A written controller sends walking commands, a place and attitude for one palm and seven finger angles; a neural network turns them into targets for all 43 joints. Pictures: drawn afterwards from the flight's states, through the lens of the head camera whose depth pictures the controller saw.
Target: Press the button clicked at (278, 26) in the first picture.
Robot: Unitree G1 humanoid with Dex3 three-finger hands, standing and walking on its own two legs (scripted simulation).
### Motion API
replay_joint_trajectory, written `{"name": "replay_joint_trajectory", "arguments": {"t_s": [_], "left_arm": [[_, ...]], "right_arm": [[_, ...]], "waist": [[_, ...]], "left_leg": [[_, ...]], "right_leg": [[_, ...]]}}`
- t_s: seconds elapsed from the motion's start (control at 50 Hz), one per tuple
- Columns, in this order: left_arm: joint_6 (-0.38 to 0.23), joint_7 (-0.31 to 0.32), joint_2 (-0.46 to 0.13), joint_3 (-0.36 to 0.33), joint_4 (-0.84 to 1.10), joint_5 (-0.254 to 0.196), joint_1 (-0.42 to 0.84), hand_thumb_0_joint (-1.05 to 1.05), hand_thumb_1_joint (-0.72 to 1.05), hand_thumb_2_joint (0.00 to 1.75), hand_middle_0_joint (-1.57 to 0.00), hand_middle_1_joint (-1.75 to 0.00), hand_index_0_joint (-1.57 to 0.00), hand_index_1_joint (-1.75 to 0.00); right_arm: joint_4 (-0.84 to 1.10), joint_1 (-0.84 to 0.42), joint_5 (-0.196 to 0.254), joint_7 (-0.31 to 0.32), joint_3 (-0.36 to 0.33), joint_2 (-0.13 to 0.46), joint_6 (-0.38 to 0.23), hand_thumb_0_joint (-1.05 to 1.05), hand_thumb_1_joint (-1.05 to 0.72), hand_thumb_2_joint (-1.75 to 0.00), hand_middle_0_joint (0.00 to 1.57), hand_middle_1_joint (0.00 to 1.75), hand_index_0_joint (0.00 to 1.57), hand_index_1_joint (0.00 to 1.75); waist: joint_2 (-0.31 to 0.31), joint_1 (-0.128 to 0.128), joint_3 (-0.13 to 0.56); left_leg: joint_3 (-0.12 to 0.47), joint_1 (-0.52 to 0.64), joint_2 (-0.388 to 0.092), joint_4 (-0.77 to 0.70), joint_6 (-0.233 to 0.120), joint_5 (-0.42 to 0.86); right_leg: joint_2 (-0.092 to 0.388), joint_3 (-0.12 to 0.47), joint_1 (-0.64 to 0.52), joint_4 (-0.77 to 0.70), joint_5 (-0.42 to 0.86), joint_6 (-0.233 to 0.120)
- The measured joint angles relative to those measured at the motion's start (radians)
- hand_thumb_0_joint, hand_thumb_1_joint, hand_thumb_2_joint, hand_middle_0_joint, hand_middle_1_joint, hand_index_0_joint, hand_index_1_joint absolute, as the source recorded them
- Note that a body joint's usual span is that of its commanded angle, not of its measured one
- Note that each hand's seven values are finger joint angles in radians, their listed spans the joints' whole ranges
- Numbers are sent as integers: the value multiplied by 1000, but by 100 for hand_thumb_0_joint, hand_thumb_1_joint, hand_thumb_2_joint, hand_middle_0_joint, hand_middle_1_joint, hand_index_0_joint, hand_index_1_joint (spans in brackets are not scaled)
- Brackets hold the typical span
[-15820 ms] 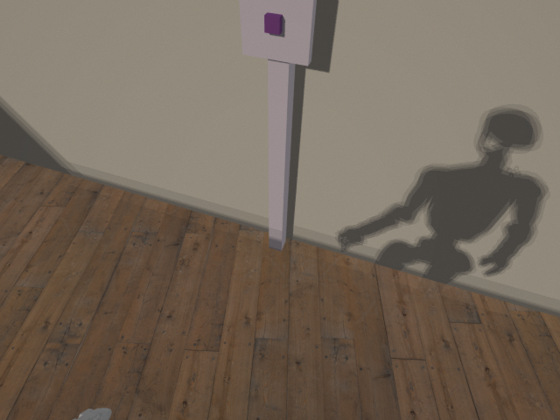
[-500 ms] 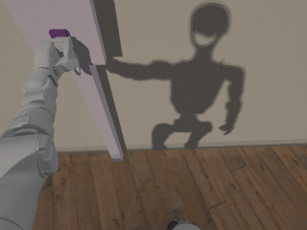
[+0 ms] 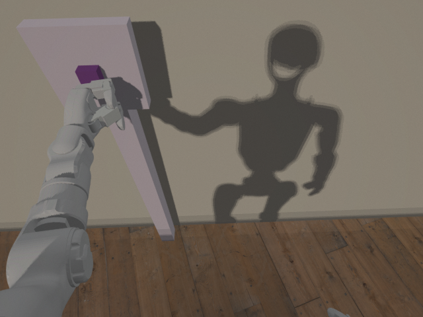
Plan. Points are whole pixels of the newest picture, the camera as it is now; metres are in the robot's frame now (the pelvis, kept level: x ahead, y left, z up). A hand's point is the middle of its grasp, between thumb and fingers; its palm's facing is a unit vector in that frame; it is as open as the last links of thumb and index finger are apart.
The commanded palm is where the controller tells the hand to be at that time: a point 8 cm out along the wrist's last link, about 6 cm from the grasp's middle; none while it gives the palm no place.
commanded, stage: pull the fist back off the button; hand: left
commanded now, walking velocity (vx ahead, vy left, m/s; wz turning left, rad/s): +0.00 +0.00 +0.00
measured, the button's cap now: (91, 76) +0.51 +0.22 +0.19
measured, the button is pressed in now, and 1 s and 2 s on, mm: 0 0 0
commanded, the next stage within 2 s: draw the hand back to the body in 0.50 s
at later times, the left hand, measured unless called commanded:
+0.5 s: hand (99, 143) +0.37 +0.18 +0.16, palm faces +0.03 -1.00 -0.02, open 3.1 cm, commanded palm +0.35 +0.24 +0.16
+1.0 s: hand (72, 170) +0.31 +0.21 +0.16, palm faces +0.05 -1.00 -0.04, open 3.1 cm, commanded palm +0.27 +0.25 +0.17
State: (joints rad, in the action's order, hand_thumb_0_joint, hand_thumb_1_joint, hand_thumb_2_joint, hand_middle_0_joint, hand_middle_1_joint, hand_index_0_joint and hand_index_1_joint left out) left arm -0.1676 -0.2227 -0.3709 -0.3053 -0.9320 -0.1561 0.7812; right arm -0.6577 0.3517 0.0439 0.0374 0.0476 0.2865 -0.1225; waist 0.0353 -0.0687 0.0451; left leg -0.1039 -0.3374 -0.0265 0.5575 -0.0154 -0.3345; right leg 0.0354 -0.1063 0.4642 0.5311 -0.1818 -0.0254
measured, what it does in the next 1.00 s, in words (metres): stands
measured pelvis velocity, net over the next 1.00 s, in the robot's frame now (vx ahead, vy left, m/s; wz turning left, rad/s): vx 0.01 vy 0.01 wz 0.01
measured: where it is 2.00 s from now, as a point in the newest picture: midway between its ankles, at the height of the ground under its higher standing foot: outside the picture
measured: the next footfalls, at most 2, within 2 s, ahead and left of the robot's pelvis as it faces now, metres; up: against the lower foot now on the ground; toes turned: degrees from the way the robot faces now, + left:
none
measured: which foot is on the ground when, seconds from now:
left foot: down 0.00-1.00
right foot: down 0.00-1.00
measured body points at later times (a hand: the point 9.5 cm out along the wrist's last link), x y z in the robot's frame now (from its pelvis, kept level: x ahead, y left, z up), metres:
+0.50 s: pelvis +0.02 +0.00 +0.01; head +0.01 -0.02 +0.46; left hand +0.36 +0.24 +0.16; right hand +0.21 -0.22 -0.08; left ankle -0.03 +0.10 -0.73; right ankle +0.05 -0.11 -0.73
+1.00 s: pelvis +0.01 +0.01 +0.01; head -0.01 -0.01 +0.46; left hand +0.31 +0.26 +0.16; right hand +0.18 -0.22 -0.08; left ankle -0.03 +0.10 -0.73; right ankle +0.05 -0.11 -0.73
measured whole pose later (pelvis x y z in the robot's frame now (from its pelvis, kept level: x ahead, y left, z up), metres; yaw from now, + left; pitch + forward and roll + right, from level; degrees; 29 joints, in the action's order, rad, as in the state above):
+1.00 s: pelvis +0.01 +0.01 +0.01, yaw +1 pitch -2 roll +0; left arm 0.12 -0.23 -0.27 -0.26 -0.09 -0.24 0.13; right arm -0.63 0.24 0.06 0.08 0.06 0.26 -0.13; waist 0.05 0.03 0.02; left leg -0.10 -0.09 -0.01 0.44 -0.02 -0.31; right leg 0.04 -0.11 0.22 0.44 -0.18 -0.01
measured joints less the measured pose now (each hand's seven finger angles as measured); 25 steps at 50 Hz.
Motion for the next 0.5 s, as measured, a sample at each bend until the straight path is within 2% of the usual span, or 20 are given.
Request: {"name": "replay_joint_trajectory", "arguments": {"t_s": [0.16,0.36,0.5], "left_arm": [[75,22,55,-16,245,-9,-183,2,90,90,-130,-150,-131,-150],[195,9,91,52,512,-47,-362,2,90,90,-130,-150,-130,-150],[237,21,116,98,580,-49,-400,2,90,90,-130,-150,-130,-150]], "right_arm": [[45,-57,5,0,0,-13,22,1,-90,-90,20,30,20,30],[49,-121,20,20,-2,-11,25,1,-90,-90,20,30,20,30],[43,-164,18,35,13,-22,20,1,-90,-90,20,30,20,30]], "waist": [[8,29,-5],[18,84,-15],[17,99,-19]], "left_leg": [[-15,89,-5,-57,5,4],[16,166,1,-88,8,9],[31,192,9,-88,6,10]], "right_leg": [[-12,14,-71,-31,-6,0],[-5,-16,-160,-58,-16,2],[4,-29,-192,-56,-20,4]]}}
